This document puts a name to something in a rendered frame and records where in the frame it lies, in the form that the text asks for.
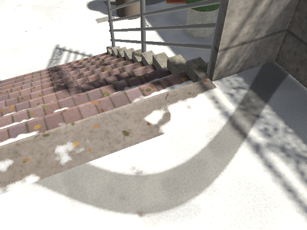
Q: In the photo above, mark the stairs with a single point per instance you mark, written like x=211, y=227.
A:
x=66, y=93

